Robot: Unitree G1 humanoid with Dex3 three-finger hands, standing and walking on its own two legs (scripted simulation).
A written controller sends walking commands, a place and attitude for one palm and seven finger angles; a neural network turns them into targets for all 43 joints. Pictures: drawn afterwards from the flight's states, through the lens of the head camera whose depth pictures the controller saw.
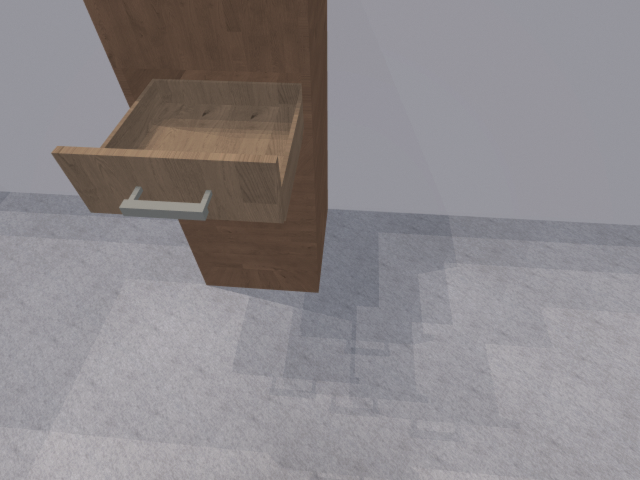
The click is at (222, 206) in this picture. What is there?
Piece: drawer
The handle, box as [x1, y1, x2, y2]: [119, 186, 212, 220]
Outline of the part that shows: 119,207 123,215 205,220 208,212 206,207 212,194 210,190 206,190 200,203 147,201 137,199 142,189 141,187 136,186 129,198 124,199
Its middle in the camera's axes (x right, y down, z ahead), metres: -0.27 -0.06 +0.68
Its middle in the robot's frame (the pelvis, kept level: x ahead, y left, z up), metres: +0.55 +0.30 +0.00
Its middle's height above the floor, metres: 0.78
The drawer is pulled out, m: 0.30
